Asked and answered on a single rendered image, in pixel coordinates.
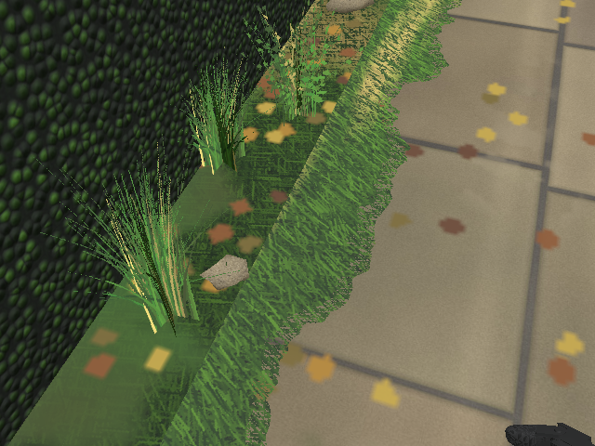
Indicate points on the robot right hand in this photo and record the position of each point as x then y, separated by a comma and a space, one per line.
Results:
543, 435

